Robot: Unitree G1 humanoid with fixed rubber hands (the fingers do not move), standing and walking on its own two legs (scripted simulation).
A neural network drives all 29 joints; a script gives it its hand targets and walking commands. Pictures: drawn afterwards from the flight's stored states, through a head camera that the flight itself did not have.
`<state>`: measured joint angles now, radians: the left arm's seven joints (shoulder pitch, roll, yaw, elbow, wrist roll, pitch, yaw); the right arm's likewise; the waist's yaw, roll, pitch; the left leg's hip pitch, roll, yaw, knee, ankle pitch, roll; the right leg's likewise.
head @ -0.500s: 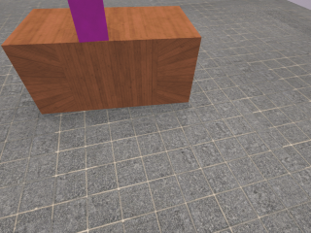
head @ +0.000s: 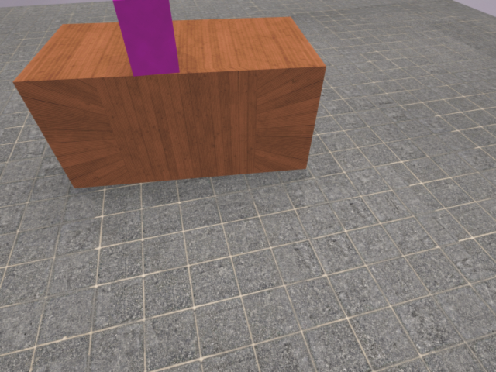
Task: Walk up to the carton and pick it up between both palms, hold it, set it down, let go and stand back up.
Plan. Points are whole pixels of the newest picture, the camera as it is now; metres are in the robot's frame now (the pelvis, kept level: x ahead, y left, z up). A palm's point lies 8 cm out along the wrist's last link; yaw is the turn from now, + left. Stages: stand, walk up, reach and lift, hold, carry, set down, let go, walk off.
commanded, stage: stand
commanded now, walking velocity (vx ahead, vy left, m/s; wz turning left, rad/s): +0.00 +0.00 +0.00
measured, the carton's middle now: (149, 29) +1.46 +0.42 +0.01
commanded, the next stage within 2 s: walk up in 1.26 s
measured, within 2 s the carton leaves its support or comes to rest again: neither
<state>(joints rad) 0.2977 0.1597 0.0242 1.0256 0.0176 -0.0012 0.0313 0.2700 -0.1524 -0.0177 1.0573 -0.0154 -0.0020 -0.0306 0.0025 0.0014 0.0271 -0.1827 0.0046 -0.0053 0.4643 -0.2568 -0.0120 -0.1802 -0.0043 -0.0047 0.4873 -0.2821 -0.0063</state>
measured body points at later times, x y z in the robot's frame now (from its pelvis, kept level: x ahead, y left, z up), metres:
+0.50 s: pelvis -0.01 +0.00 +0.00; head +0.00 +0.00 +0.45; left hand -0.02 +0.21 -0.16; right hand -0.03 -0.21 -0.16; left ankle +0.00 +0.13 -0.74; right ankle -0.01 -0.11 -0.74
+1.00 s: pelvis -0.01 +0.00 +0.00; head +0.00 +0.00 +0.45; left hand -0.05 +0.21 -0.16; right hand -0.03 -0.21 -0.16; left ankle +0.00 +0.13 -0.74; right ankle -0.01 -0.11 -0.74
